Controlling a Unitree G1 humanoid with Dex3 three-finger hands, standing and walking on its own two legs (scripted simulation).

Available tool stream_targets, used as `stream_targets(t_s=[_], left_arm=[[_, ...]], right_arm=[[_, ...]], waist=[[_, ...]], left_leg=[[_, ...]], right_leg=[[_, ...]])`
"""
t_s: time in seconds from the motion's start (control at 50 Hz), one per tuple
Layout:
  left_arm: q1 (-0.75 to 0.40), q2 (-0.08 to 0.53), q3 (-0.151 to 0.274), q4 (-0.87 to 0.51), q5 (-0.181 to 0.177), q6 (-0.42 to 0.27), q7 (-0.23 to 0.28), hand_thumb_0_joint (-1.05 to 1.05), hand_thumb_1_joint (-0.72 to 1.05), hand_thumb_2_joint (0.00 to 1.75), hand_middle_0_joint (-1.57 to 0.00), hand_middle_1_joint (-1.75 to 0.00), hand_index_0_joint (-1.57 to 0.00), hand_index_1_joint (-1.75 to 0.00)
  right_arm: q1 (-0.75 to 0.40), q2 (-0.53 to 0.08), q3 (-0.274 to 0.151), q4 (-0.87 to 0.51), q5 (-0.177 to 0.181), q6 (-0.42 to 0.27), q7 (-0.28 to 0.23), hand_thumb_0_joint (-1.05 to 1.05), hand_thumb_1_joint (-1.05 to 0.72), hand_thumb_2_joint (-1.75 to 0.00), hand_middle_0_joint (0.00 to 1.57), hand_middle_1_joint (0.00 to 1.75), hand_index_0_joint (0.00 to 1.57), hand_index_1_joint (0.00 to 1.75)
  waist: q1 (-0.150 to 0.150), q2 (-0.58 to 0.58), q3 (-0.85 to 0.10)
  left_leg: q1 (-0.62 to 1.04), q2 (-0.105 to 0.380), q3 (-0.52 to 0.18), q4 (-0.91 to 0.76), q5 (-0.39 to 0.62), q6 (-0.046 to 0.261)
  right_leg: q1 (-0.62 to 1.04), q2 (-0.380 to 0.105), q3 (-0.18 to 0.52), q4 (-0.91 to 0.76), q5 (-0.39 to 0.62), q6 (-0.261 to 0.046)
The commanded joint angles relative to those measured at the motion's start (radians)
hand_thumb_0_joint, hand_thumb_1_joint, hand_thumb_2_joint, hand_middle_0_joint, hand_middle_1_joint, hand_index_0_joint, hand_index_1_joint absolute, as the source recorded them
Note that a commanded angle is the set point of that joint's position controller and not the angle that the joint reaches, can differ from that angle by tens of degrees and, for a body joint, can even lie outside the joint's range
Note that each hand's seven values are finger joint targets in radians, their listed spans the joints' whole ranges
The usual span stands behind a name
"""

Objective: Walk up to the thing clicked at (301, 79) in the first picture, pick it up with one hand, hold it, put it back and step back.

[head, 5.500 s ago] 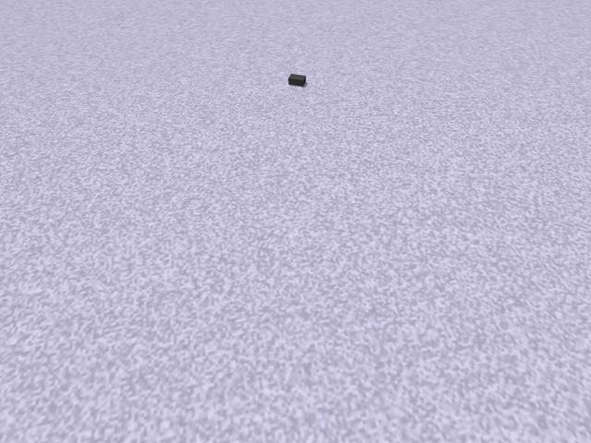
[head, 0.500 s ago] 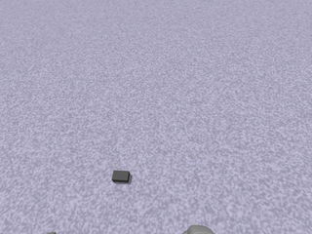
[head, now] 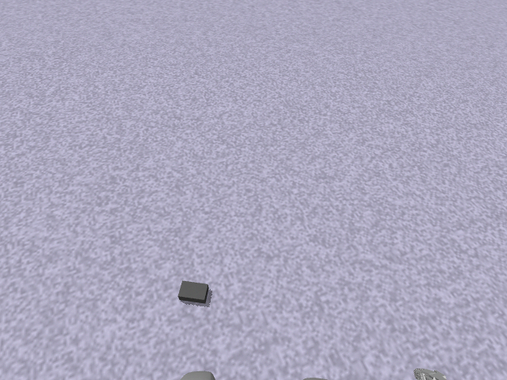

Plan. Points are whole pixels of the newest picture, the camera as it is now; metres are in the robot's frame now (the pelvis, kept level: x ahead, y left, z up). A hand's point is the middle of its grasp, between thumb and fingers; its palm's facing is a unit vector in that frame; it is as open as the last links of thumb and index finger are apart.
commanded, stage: walk up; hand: left
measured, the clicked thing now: (193, 292) +0.51 +0.22 -0.74
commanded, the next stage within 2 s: stand in 0.90 s
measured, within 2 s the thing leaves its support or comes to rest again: neither
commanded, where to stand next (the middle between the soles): +0.11 -0.02 m, yaw -1 degrees
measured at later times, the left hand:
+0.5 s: hand out of the picture +0.08 +0.24 -0.14, palm faces +0.00 -0.94 -0.33, open 7.3 cm
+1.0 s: hand out of the picture +0.10 +0.24 -0.14, palm faces -0.03 -0.94 -0.33, open 7.3 cm
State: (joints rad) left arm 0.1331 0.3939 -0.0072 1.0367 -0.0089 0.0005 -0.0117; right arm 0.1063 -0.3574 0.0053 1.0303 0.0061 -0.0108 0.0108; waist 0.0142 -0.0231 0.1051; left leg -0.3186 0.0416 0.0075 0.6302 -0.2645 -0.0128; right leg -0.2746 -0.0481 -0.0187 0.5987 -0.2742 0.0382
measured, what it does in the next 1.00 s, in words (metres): stands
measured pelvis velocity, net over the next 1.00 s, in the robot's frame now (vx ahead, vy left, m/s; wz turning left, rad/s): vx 0.02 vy -0.01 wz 0.00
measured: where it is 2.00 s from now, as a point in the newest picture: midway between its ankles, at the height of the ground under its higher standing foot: outside the picture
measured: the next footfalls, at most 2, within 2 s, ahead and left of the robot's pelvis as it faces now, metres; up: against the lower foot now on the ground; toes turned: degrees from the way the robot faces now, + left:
none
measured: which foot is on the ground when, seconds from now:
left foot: down 0.00-1.00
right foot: down 0.00-1.00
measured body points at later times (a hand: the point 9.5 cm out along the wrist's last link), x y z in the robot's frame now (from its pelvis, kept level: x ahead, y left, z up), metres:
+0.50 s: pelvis +0.01 -0.01 +0.02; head +0.02 -0.01 +0.47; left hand +0.08 +0.29 -0.11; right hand +0.11 -0.31 -0.11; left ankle +0.05 +0.13 -0.73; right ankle +0.03 -0.15 -0.73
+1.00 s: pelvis +0.02 -0.01 +0.02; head +0.03 -0.01 +0.47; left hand +0.10 +0.29 -0.11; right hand +0.09 -0.31 -0.11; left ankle +0.05 +0.13 -0.73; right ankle +0.03 -0.15 -0.73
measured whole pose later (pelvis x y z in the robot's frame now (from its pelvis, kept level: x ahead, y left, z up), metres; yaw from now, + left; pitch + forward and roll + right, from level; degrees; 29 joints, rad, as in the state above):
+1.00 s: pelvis +0.02 -0.01 +0.02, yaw +0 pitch -2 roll +0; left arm 0.09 0.35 0.01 1.15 0.01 0.00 -0.02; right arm 0.09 -0.34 0.00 1.16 -0.01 0.00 0.01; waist -0.01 0.00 0.05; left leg -0.17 0.04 0.01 0.34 -0.14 -0.03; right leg -0.14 -0.05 -0.03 0.34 -0.17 0.03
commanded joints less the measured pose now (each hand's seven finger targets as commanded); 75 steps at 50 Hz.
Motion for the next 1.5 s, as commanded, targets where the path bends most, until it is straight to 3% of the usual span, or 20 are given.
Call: stream_targets(t_s=[0.0, 0.2, 0.38, 0.52, 0.6, 0.66, 0.8, 0.84, 0.86, 0.92, 0.98, 1.1, 1.18, 1.26, 1.4, 1.48], left_arm=[[-0.024, 0.197, 0.040, -0.006, -0.004, -0.026, 0.014, 0.00, 0.90, 0.90, -0.20, -0.30, -0.20, -0.30], [-0.081, 0.186, 0.039, 0.069, 0.004, -0.038, 0.011, 0.00, 0.90, 0.90, -0.20, -0.30, -0.20, -0.30], [-0.094, 0.176, 0.048, 0.080, 0.010, -0.031, 0.010, 0.00, 0.90, 0.90, -0.20, -0.30, -0.20, -0.30], [-0.104, 0.176, 0.057, 0.069, 0.014, -0.029, 0.010, 0.00, 0.90, 0.90, -0.20, -0.30, -0.20, -0.30], [-0.092, 0.169, 0.058, 0.068, 0.013, -0.023, 0.009, 0.00, 0.90, 0.90, -0.20, -0.30, -0.20, -0.30], [-0.101, 0.167, 0.060, 0.064, 0.016, -0.023, 0.008, 0.00, 0.90, 0.90, -0.20, -0.30, -0.20, -0.30], [-0.096, 0.163, 0.060, 0.058, 0.012, -0.024, 0.008, 0.00, 0.90, 0.90, -0.20, -0.30, -0.20, -0.30], [-0.098, 0.163, 0.060, 0.055, 0.012, -0.023, 0.008, 0.00, 0.90, 0.90, -0.20, -0.30, -0.20, -0.30], [-0.090, 0.158, 0.059, 0.059, 0.013, -0.023, 0.009, 0.00, 0.90, 0.90, -0.20, -0.30, -0.20, -0.30], [-0.088, 0.166, 0.055, 0.054, 0.019, -0.026, 0.010, 0.00, 0.90, 0.90, -0.20, -0.30, -0.20, -0.30], [-0.091, 0.173, 0.054, 0.051, 0.020, -0.030, 0.013, 0.00, 0.90, 0.90, -0.20, -0.30, -0.20, -0.30], [-0.080, 0.170, 0.052, 0.044, 0.017, -0.034, 0.014, 0.00, 0.90, 0.90, -0.20, -0.30, -0.20, -0.30], [-0.077, 0.177, 0.053, 0.042, 0.019, -0.032, 0.014, 0.00, 0.90, 0.90, -0.20, -0.30, -0.20, -0.30], [-0.076, 0.177, 0.053, 0.042, 0.018, -0.034, 0.015, 0.00, 0.90, 0.90, -0.20, -0.30, -0.20, -0.30], [-0.079, 0.177, 0.051, 0.041, 0.018, -0.030, 0.015, 0.00, 0.90, 0.90, -0.20, -0.30, -0.20, -0.30], [-0.072, 0.179, 0.052, 0.040, 0.017, -0.033, 0.017, 0.00, 0.90, 0.90, -0.20, -0.30, -0.20, -0.30]], right_arm=[[-0.088, -0.248, -0.049, -0.033, -0.001, -0.027, -0.013, 0.00, -0.90, -0.90, 0.20, 0.30, 0.20, 0.30], [-0.134, -0.214, -0.041, 0.046, 0.005, -0.018, -0.006, 0.00, -0.90, -0.90, 0.20, 0.30, 0.20, 0.30], [-0.138, -0.208, -0.043, 0.076, -0.004, -0.013, -0.004, 0.00, -0.90, -0.90, 0.20, 0.30, 0.20, 0.30], [-0.116, -0.204, -0.043, 0.081, -0.009, -0.016, -0.005, 0.00, -0.90, -0.90, 0.20, 0.30, 0.20, 0.30], [-0.111, -0.207, -0.044, 0.077, -0.009, -0.016, -0.005, 0.00, -0.90, -0.90, 0.20, 0.30, 0.20, 0.30], [-0.099, -0.211, -0.045, 0.081, -0.012, -0.017, -0.007, 0.00, -0.90, -0.90, 0.20, 0.30, 0.20, 0.30], [-0.076, -0.205, -0.045, 0.075, -0.009, -0.020, -0.008, 0.00, -0.90, -0.90, 0.20, 0.30, 0.20, 0.30], [-0.074, -0.208, -0.045, 0.074, -0.009, -0.019, -0.009, 0.00, -0.90, -0.90, 0.20, 0.30, 0.20, 0.30], [-0.079, -0.207, -0.047, 0.071, -0.009, -0.019, -0.009, 0.00, -0.90, -0.90, 0.20, 0.30, 0.20, 0.30], [-0.070, -0.214, -0.051, 0.071, -0.019, -0.015, -0.012, 0.00, -0.90, -0.90, 0.20, 0.30, 0.20, 0.30], [-0.057, -0.204, -0.054, 0.068, -0.021, -0.011, -0.009, 0.00, -0.90, -0.90, 0.20, 0.30, 0.20, 0.30], [-0.066, -0.206, -0.055, 0.064, -0.017, -0.017, -0.010, 0.00, -0.90, -0.90, 0.20, 0.30, 0.20, 0.30], [-0.069, -0.206, -0.053, 0.061, -0.017, -0.015, -0.010, 0.00, -0.90, -0.90, 0.20, 0.30, 0.20, 0.30], [-0.068, -0.209, -0.052, 0.062, -0.016, -0.017, -0.011, 0.00, -0.90, -0.90, 0.20, 0.30, 0.20, 0.30], [-0.072, -0.205, -0.048, 0.062, -0.016, -0.015, -0.012, 0.00, -0.90, -0.90, 0.20, 0.30, 0.20, 0.30], [-0.067, -0.209, -0.050, 0.065, -0.016, -0.016, -0.013, 0.00, -0.90, -0.90, 0.20, 0.30, 0.20, 0.30]], waist=[[0.005, 0.118, -0.144], [-0.011, 0.008, -0.163], [-0.009, 0.009, -0.130], [-0.012, 0.018, -0.145], [-0.009, 0.042, -0.114], [-0.013, 0.041, -0.128], [-0.014, 0.030, -0.148], [-0.017, 0.037, -0.145], [-0.016, 0.041, -0.150], [-0.021, 0.044, -0.129], [-0.026, 0.002, -0.113], [-0.022, 0.026, -0.144], [-0.023, 0.028, -0.139], [-0.021, 0.030, -0.153], [-0.022, 0.023, -0.143], [-0.020, 0.018, -0.174]], left_leg=[[0.062, 0.120, -0.151, -0.249, 0.046, 0.063], [0.211, 0.090, -0.086, -0.274, 0.172, 0.035], [0.197, 0.085, -0.086, -0.335, 0.101, 0.020], [0.179, 0.089, -0.081, -0.343, 0.126, 0.020], [0.139, 0.092, -0.100, -0.371, 0.047, 0.021], [0.126, 0.092, -0.102, -0.375, 0.035, 0.022], [0.162, 0.094, -0.094, -0.354, 0.136, 0.020], [0.153, 0.091, -0.093, -0.356, 0.125, 0.021], [0.161, 0.096, -0.097, -0.354, 0.139, 0.023], [0.147, 0.095, -0.096, -0.381, 0.044, 0.017], [0.150, 0.090, -0.086, -0.364, 0.091, 0.017], [0.197, 0.100, -0.084, -0.349, 0.212, 0.015], [0.188, 0.097, -0.080, -0.355, 0.157, 0.015], [0.208, 0.102, -0.079, -0.349, 0.222, 0.015], [0.208, 0.099, -0.073, -0.352, 0.203, 0.010], [0.231, 0.106, -0.068, -0.337, 0.293, 0.013]], right_leg=[[0.062, -0.052, 0.065, -0.128, 0.092, -0.066], [0.083, -0.093, 0.091, -0.295, 0.170, -0.057], [0.090, -0.093, 0.086, -0.352, 0.069, -0.050], [0.133, -0.092, 0.082, -0.343, 0.111, -0.050], [0.122, -0.078, 0.075, -0.341, 0.053, -0.048], [0.145, -0.079, 0.078, -0.338, 0.072, -0.052], [0.150, -0.083, 0.078, -0.327, 0.134, -0.049], [0.152, -0.082, 0.077, -0.325, 0.137, -0.048], [0.155, -0.080, 0.069, -0.324, 0.134, -0.049], [0.129, -0.083, 0.073, -0.329, 0.059, -0.046], [0.110, -0.089, 0.080, -0.342, 0.036, -0.047], [0.141, -0.091, 0.072, -0.323, 0.156, -0.048], [0.141, -0.092, 0.073, -0.333, 0.120, -0.047], [0.156, -0.096, 0.073, -0.326, 0.182, -0.047], [0.142, -0.091, 0.069, -0.328, 0.156, -0.046], [0.182, -0.098, 0.070, -0.317, 0.261, -0.049]])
